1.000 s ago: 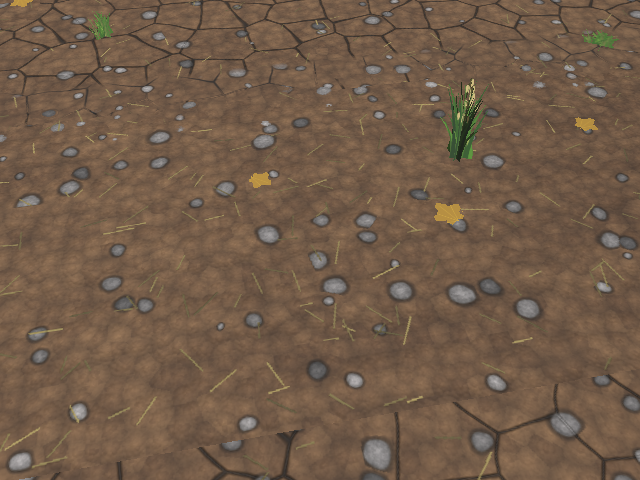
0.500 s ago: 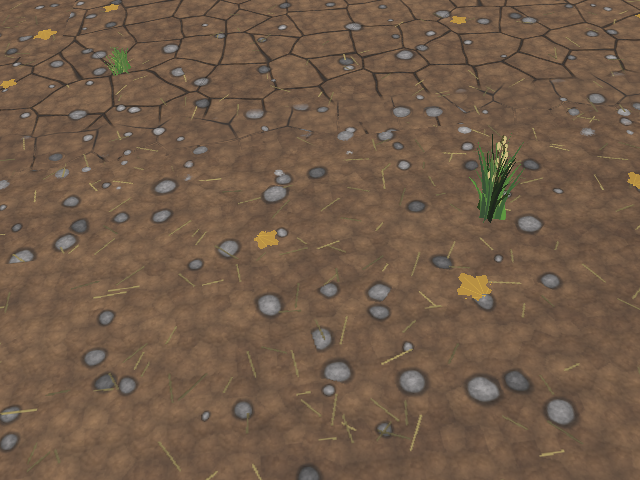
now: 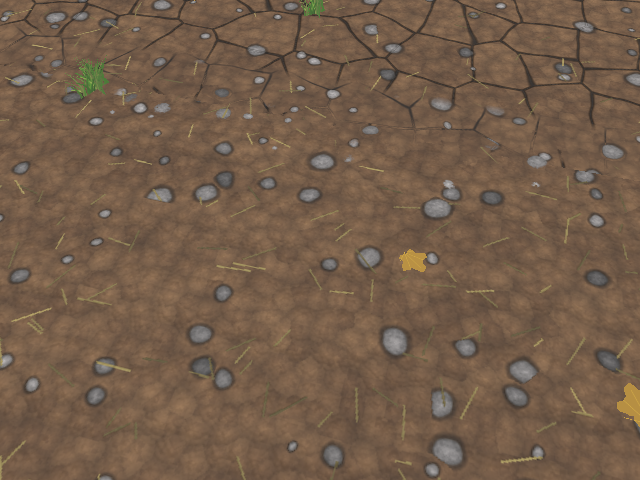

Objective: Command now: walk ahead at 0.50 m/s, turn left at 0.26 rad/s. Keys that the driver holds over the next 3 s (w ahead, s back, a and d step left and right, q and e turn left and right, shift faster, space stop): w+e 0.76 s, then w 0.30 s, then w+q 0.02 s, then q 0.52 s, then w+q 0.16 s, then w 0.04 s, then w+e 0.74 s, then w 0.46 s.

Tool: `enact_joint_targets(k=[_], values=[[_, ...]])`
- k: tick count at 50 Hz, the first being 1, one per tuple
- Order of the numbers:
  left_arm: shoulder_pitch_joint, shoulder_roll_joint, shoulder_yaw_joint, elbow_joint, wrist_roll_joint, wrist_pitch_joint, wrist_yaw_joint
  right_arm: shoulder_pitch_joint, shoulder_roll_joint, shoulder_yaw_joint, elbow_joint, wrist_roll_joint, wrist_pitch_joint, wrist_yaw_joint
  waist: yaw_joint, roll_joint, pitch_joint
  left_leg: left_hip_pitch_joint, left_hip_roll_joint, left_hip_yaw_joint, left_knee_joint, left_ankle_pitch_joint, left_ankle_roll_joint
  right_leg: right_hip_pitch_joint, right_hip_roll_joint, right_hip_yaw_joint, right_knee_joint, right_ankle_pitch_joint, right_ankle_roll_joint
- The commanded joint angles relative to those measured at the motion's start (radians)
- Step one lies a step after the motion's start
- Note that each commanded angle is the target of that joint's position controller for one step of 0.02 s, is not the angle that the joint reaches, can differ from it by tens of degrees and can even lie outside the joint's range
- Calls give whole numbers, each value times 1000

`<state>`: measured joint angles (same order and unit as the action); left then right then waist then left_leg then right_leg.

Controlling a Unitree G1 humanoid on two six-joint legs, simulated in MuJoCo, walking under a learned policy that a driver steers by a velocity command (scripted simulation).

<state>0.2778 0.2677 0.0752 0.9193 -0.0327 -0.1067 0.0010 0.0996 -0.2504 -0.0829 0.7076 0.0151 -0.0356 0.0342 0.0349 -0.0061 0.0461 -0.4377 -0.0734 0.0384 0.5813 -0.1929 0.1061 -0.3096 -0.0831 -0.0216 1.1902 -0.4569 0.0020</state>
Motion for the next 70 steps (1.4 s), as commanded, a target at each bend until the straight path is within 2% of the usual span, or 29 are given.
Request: enact_joint_targets(k=[1, 6, 10, 16, 19, 21, 22, 23, 24, 25, 26, 28, 31, 36, 42, 45, 46, 47, 48, 49, 50, 52, 58, 63, 66, 67, 68, 69, 70], values=[[-73, 130, 26, -81, 8, -39, 1, 112, -79, -22, -16, -5, -21, -16, -74, 30, -143, 463, 301, -374, -310, 207, 183, -443, -76, 80, 34, 140, -27], [-75, 69, 16, -86, 13, 22, 7, 118, -104, -21, 35, -18, -59, -20, -22, 31, -66, 283, 269, -189, -416, 378, 151, -401, -96, 79, -127, 319, 0], [-180, 51, 4, -112, 15, 15, -5, 139, -108, -15, 73, -20, -69, -32, -60, 49, -22, 264, 211, -36, -443, 361, 80, -352, -41, 56, -435, 610, -22], [-321, 48, -11, -174, 5, 16, -44, 221, -124, -19, 146, -13, -55, -43, -108, 42, 31, 496, 291, 21, -424, 393, 52, -409, 15, 38, -620, 610, -64], [-303, 73, -3, -197, 9, 18, -67, 203, -156, -27, 146, -11, -27, -58, -70, 75, -14, 602, 317, 57, -279, 774, 27, -353, 71, -32, -625, 424, -103], [-158, 129, 24, -177, 13, 29, -66, 180, -188, -33, 134, -14, -8, -72, 16, 106, -114, 595, 304, 85, -35, 1056, -1, -142, 141, -85, -617, 321, -143], [8, 186, 53, -144, 12, 33, -55, 156, -190, -30, 120, -12, -5, -78, 105, 73, -195, 451, 267, 106, 203, 953, -37, 124, 132, -24, -674, 385, -187], [137, 291, 83, -134, 18, 37, -40, 249, -102, 0, 86, -33, -27, -66, 86, -129, -349, 30, 145, 102, 605, 417, -106, 569, -116, 388, -646, 372, -351], [139, 256, 65, -139, 2, 35, -38, 250, -56, 27, 78, -36, -66, -41, 63, -199, -459, -246, -27, -75, 828, -367, -128, 760, -252, 845, -830, 221, -463], [121, 198, 48, -142, 13, 38, -32, 147, -134, 4, 53, 9, -100, -24, 99, -129, -380, -364, 46, -175, 861, -317, -94, 727, -217, 751, -876, 141, -395], [53, 163, 39, -160, 14, 36, -27, 74, -142, 7, 29, 25, -115, -22, 83, -51, -252, -383, 95, -157, 792, -231, -76, 578, -184, 619, -892, 171, -352], [-60, 118, 22, -190, 19, 29, -24, 57, -145, -5, 27, -15, -109, -38, -6, 30, -114, -261, 161, -138, 606, -148, -91, 274, -117, 460, -938, 363, -317], [-87, 129, 23, -212, 23, 28, -13, 92, -115, -6, 21, -29, -76, -50, -55, -22, -82, -171, 174, -112, 471, -106, -135, 97, -65, 371, -978, 483, -314], [-16, 172, 39, -205, 9, 39, 9, -81, -64, 15, -35, -30, -70, -49, 8, -60, -58, -67, 107, -79, 75, 234, -173, -18, 31, 256, -955, 462, -237], [77, 141, 32, -174, 10, 55, 15, -156, -112, 8, -67, -11, -94, -17, 44, -91, -65, -43, 88, -111, -94, 234, -135, 159, -50, 387, -832, 356, -211], [63, 125, 25, -181, 21, 57, 14, -8, -152, -12, -32, -20, -110, -19, -42, -113, -117, 166, 81, -82, -153, 155, -59, 183, -18, 386, -676, 542, -169], [49, 85, 8, -198, 28, 52, 9, 139, -200, -27, -13, -34, -114, -24, -113, -51, -234, 397, 206, -198, -119, 157, 8, 89, 31, 320, -445, 500, -136], [192, 37, -8, -201, 6, 38, 8, 281, -295, -55, 26, -40, -102, -25, -96, 216, -377, 769, 412, -593, -148, 8, 188, -254, 178, 185, -96, 210, -49], [187, 87, -7, -196, -3, 32, 9, 320, -233, -45, 52, -8, -93, -15, -117, 286, -362, 798, 475, -832, -269, -244, 215, -437, 165, 195, 48, -113, -35], [77, 159, 11, -212, -6, 30, 8, 264, -165, -24, 39, 2, -88, -17, -135, 165, -210, 683, 438, -731, -292, -344, 167, -509, 114, 215, 109, -43, -40], [-7, 153, 9, -232, 5, 30, 8, 199, -145, -13, 25, -9, -78, -19, -121, 88, -126, 556, 395, -603, -307, -271, 133, -500, 72, 166, 96, 33, -42], [-48, 126, 11, -249, 28, 27, 3, 135, -105, 6, 25, -23, -74, -17, -69, 80, -43, 373, 322, -452, -358, -72, 113, -432, 8, 137, -28, 131, -41], [-112, 31, -18, -279, 48, 22, 5, 149, -161, -5, 61, -6, -61, -29, -42, 87, -63, 246, 230, -213, -345, 596, 114, -261, 31, 47, -398, 280, 23], [-236, 59, -11, -307, 35, 24, -4, 238, -188, -16, 97, 14, -20, -50, -79, 109, -94, 274, 209, -226, -254, 540, 65, -144, 111, 65, -630, 474, 29], [-181, 101, 8, -295, 43, 18, -3, 199, -186, -20, 76, 19, -3, -63, -25, 118, -117, 280, 203, -298, -139, 419, 21, -18, 106, 90, -757, 514, -8], [-135, 128, 18, -284, 53, 13, 3, 194, -163, -15, 63, 15, -3, -64, -4, 92, -147, 239, 155, -285, -54, 370, -14, 99, 68, 95, -808, 623, -38], [-42, 194, 32, -282, 73, 13, 16, 182, -111, 2, 28, -7, -9, -62, 25, -21, -258, 99, 85, -241, 161, 130, -59, 332, -108, 222, -742, 961, -105], [-20, 210, 30, -293, 80, 33, 22, 363, -44, 23, 39, -12, -14, -58, -31, -258, -391, -122, -19, -162, 442, -534, -113, 567, -371, 448, -674, 1282, -274], [-14, 169, 26, -290, 52, 53, 15, 413, -136, 10, 56, 4, -6, -55, -20, -243, -455, -173, 35, -169, 591, -551, -137, 536, -405, 534, -716, 1066, -328]])
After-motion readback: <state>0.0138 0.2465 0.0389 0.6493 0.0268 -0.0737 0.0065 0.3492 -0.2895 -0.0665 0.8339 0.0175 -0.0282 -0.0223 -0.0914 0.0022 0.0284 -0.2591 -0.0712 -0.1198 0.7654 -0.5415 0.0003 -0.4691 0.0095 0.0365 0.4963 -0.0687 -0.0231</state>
